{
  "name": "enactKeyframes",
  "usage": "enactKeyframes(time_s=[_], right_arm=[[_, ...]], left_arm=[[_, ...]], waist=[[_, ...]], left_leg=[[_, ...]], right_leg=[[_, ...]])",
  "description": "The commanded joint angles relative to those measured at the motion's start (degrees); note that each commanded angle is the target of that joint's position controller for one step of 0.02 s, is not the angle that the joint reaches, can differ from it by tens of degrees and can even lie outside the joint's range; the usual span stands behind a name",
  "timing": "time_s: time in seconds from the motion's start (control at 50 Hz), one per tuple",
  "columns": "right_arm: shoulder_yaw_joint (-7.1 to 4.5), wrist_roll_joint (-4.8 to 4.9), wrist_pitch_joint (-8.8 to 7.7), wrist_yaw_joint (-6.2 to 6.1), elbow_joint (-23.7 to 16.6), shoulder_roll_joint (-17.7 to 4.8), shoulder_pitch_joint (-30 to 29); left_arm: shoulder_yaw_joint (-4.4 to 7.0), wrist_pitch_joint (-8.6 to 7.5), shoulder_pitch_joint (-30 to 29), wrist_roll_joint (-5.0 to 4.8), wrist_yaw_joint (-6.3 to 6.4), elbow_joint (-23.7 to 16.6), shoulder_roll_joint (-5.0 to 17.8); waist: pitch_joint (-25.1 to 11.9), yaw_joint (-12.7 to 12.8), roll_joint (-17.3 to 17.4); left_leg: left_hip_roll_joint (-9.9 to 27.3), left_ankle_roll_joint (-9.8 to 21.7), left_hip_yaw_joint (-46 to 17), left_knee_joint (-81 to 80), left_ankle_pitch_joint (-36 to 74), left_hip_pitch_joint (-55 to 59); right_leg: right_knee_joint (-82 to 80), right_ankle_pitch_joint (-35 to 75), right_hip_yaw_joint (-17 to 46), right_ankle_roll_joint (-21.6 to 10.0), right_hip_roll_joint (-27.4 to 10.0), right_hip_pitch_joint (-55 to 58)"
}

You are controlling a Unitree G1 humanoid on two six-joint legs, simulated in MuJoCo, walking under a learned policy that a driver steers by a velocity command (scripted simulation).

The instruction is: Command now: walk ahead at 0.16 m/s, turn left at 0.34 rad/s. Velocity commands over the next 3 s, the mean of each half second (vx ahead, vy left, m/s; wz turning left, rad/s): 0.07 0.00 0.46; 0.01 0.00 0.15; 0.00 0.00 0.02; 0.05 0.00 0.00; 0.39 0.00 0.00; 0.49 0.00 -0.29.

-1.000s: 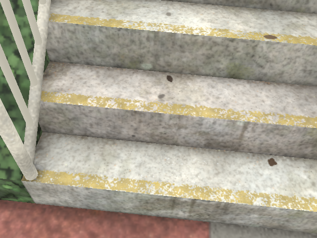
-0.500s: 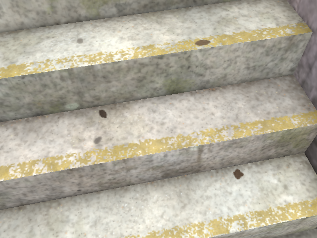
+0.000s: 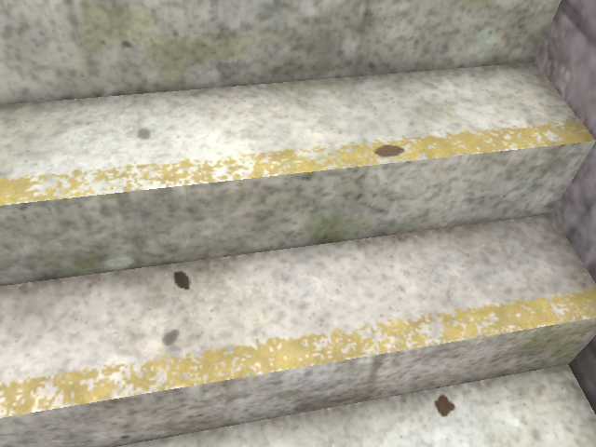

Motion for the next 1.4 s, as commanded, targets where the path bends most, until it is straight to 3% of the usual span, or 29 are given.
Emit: enactKeyframes(time_s=[0.02,0.06,0.16,0.18,0.2,0.22,0.24,0.28,0.3,0.32,0.34,0.42,0.5,0.58,0.64,0.66,0.68,0.7,0.72,0.76,0.82,0.88,0.94,0.98,1.0,1.02,1.04,1.06,1.4], right_arm=[[-3.38,-0.03,0.97,-0.6,-3.7,-10.6,0.8],[-3.86,0.16,2.35,-0.98,-4.2,-9.5,-0.7],[-5.5,0.78,5.35,-0.96,-6.1,-9.9,-5.3],[-5.35,1.0,5.98,-0.88,-6.4,-7.3,-3.2],[-5.45,0.84,6.47,-1.59,-7.9,-5.9,-1.4],[-6.13,-1.18,6.68,-1.67,-7.2,-8.8,0.7],[-6.47,-2.07,7.4,-1.52,-6.6,-8.8,-0.7],[-7.1,-2.37,8.31,-0.91,-7.3,-10.2,-2.0],[-7.14,-2.44,8.5,-0.27,-7.4,-9.7,-2.6],[-7.94,3.89,7.82,-1.56,-10.1,-11.7,-7.4],[-7.63,4.1,7.36,-1.97,-11.6,-11.5,-9.6],[-5.81,2.23,7.17,-1.52,-14.9,-7.8,-11.7],[-3.99,1.56,7.06,-0.71,-16.3,-5.8,-11.3],[-4.06,1.54,6.43,-0.37,-16.6,-8.3,-10.7],[-4.49,1.21,5.95,0.44,-14.2,-9.2,-5.5],[-4.94,1.1,5.96,0.52,-13.0,-10.8,-3.4],[-5.31,1.08,6.15,0.24,-12.3,-12.4,-1.9],[-5.47,-0.41,6.29,-0.39,-14.0,-15.5,-4.1],[-4.65,-2.43,4.9,0.18,-16.0,-13.0,-7.6],[-4.1,-1.24,2.41,0.32,-15.7,-11.8,-15.6],[-2.96,0.31,0.99,0.23,-13.7,-8.5,-15.1],[-3.02,0.31,1.22,0.01,-12.7,-8.4,-12.6],[-3.17,0.74,1.49,0.14,-11.7,-9.2,-10.9],[-3.0,1.38,1.06,0.68,-10.3,-8.9,-8.4],[-2.77,0.63,0.38,1.31,-10.0,-8.5,-7.4],[-3.54,0.58,0.26,1.56,-9.9,-9.8,-6.6],[-3.41,0.1,0.37,1.44,-9.7,-10.0,-10.8],[-3.29,0.49,0.63,1.21,-10.0,-8.8,-12.4],[-3.43,0.93,2.14,0.33,-3.0,-9.0,-10.2]], left_arm=[[1.03,0.23,2.5,-1.0,1.58,-2.7,4.1],[1.0,0.91,5.0,-1.51,2.83,-2.4,2.9],[1.9,0.64,9.7,-1.0,3.59,-2.3,4.2],[2.66,0.34,9.2,-0.13,3.76,-2.9,7.5],[3.83,0.76,8.6,0.68,3.68,-5.1,13.1],[3.53,1.12,5.1,1.31,3.55,-6.4,11.0],[2.74,1.03,1.2,1.12,3.62,-7.0,7.7],[2.07,0.64,-2.0,1.58,3.62,-8.1,6.1],[2.09,0.42,-0.1,1.19,3.86,-7.7,6.4],[1.75,0.34,-0.2,0.94,3.83,-9.6,6.1],[1.71,0.43,2.7,0.3,4.24,-9.1,6.2],[3.08,1.04,7.1,0.86,5.26,-10.1,10.4],[3.95,0.87,4.8,0.66,4.34,-12.2,11.8],[4.45,0.4,5.2,-0.11,3.36,-11.5,12.6],[4.53,0.27,4.6,-1.34,2.88,-10.3,12.3],[4.26,0.11,7.7,-1.33,2.5,-8.7,11.1],[3.59,-0.25,9.5,-0.13,1.85,-8.2,8.3],[2.7,-0.7,7.4,0.75,1.78,-10.9,4.9],[4.76,-0.28,2.5,0.38,2.37,-10.2,11.1],[5.45,0.52,3.2,-0.83,2.19,-9.0,10.4],[5.26,0.08,6.9,0.16,2.04,-6.3,8.7],[3.8,-0.23,3.8,-0.69,1.5,-6.1,6.1],[3.26,-0.33,3.3,-1.03,1.07,-5.2,6.9],[3.21,-0.42,5.3,-0.14,0.9,-3.5,8.9],[3.6,-0.24,7.0,0.11,1.06,-3.0,11.6],[4.42,-0.2,6.9,-1.06,0.79,-0.9,13.6],[3.65,-0.44,6.3,-1.26,0.41,-0.8,9.5],[3.1,-0.74,5.4,-0.52,0.43,-0.2,7.9],[2.16,-2.31,2.2,-0.63,0.88,6.4,7.8]], waist=[[-8.2,0.6,10.7],[-8.5,0.4,13.2],[-4.3,2.3,6.2],[-4.2,0.8,-3.1],[-6.5,2.0,-15.8],[-7.9,-0.3,-9.2],[-3.0,-2.1,-0.7],[0.6,-3.5,3.3],[0.4,-2.2,1.2],[-0.8,0.9,-3.8],[-2.6,2.2,-4.7],[-6.6,3.5,-3.6],[-6.9,3.0,-3.9],[-7.1,3.3,-6.2],[-6.3,0.6,-6.3],[-6.1,0.4,-4.3],[-7.7,1.4,3.0],[-8.4,1.4,19.6],[-6.8,-1.8,11.9],[-2.7,2.9,10.2],[-5.7,4.9,8.4],[-7.2,2.4,9.1],[-6.4,1.5,9.3],[-5.8,2.2,7.3],[-6.8,1.4,4.4],[-5.2,-0.4,-0.9],[-4.2,2.5,1.5],[-4.0,2.3,1.0],[-3.2,1.4,2.3]], left_leg=[[14.3,8.6,-12.6,1.4,48.7,8.7],[13.6,8.4,-13.7,0.6,41.8,2.9],[9.1,3.8,-18.8,5.3,12.4,-5.2],[4.3,1.1,-14.4,15.3,-10.9,-12.5],[-5.8,-2.4,-0.9,40.9,-27.6,-18.5],[-1.0,-4.1,-0.3,60.1,-28.6,-16.6],[0.4,-4.7,-1.9,67.1,-24.4,-17.4],[1.1,-5.8,-2.3,68.6,-16.4,-21.1],[0.4,-6.9,-0.7,68.4,-13.5,-23.5],[0.3,-10.2,-3.4,67.9,-14.0,-29.1],[0.5,-11.9,-3.5,65.8,-12.9,-31.6],[2.2,-15.2,-2.4,54.0,-15.8,-30.5],[5.0,-12.9,0.1,38.7,-17.5,-19.8],[5.0,-8.3,3.1,24.0,-16.0,-10.0],[3.7,-3.2,5.7,4.8,-6.6,-0.4],[3.2,-1.5,4.9,-1.3,-2.0,4.7],[8.3,0.5,-2.1,-1.9,2.5,12.0],[23.7,10.2,-19.4,-5.1,4.1,6.3],[26.0,15.9,-19.9,-8.2,2.3,-5.0],[17.9,10.2,-9.7,-7.5,1.2,-7.9],[16.1,7.9,-7.3,-4.0,15.5,-3.7],[15.2,8.2,-7.0,-2.4,16.0,0.3],[15.1,8.1,-10.2,-2.3,7.8,1.5],[13.2,4.2,-10.2,-2.8,3.4,-2.5],[11.3,2.0,-8.8,-2.3,1.0,-5.3],[7.6,0.1,-4.7,-4.2,-1.0,-4.3],[6.7,-1.0,-3.5,-2.6,-2.9,-2.0],[6.5,-1.0,-2.9,-2.2,-3.5,-1.5],[6.0,-0.6,-2.0,-2.0,-1.2,0.6]], right_leg=[[-5.5,-2.0,-2.4,0.3,1.5,0.5],[-8.1,0.5,-3.1,-0.5,2.2,5.8],[-31.5,11.8,-2.0,-2.6,1.1,14.9],[-35.5,18.5,6.5,-4.9,-8.2,19.4],[-38.5,35.5,19.8,-15.6,-24.9,15.5],[-38.3,38.7,21.3,-23.0,-29.5,7.5],[-37.9,31.4,13.8,-23.1,-24.5,1.7],[-34.9,25.1,5.0,-18.1,-16.5,1.2],[-33.9,25.4,3.3,-17.6,-14.4,4.5],[-33.9,24.1,3.3,-16.4,-14.6,11.4],[-33.1,25.4,4.0,-17.2,-15.4,16.2],[-32.9,31.8,4.9,-19.7,-19.2,22.6],[-34.7,25.4,1.9,-19.0,-19.1,14.4],[-36.6,15.5,1.6,-17.8,-19.1,10.2],[-33.1,14.4,1.0,-13.6,-18.3,7.1],[-30.3,12.1,-0.8,-10.4,-16.6,4.3],[-20.8,4.7,-6.0,-5.9,-12.7,-2.7],[-10.5,-10.9,-11.4,0.4,-4.9,-10.5],[5.1,-12.2,-2.9,2.3,-5.5,-5.2],[9.0,-4.0,1.8,1.2,-5.1,-7.8],[5.8,1.6,2.9,2.0,-5.0,-5.4],[-7.6,0.0,1.1,2.1,-4.9,-1.0],[-21.9,2.4,0.0,1.1,-3.9,4.2],[-31.3,16.9,2.4,-0.8,-5.4,13.6],[-29.2,24.7,4.9,-2.1,-8.5,18.3],[-26.1,18.2,2.9,-4.3,-6.8,13.9],[-28.1,14.1,2.7,-4.2,-6.0,11.0],[-29.4,12.9,2.8,-3.5,-6.0,10.0],[-31.0,11.9,1.7,-2.0,-4.7,8.7]])
Next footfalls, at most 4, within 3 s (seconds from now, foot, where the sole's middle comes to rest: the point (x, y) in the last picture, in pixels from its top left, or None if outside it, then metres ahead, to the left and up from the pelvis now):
0.18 right None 0.02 -0.10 -0.78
0.68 left None -0.13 0.12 -0.78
0.98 right None -0.07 -0.12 -0.78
2.50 left None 0.02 0.19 -0.78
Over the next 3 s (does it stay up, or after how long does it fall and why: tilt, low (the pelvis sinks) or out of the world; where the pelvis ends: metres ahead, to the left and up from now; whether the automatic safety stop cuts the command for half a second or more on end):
stays up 0.13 0.10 0.01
